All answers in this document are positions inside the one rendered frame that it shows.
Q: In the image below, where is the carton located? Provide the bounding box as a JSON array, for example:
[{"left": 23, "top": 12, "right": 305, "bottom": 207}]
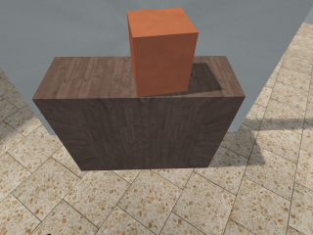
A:
[{"left": 126, "top": 8, "right": 199, "bottom": 97}]

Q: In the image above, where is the pedestal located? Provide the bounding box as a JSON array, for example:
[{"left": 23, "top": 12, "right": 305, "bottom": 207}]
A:
[{"left": 32, "top": 56, "right": 246, "bottom": 171}]

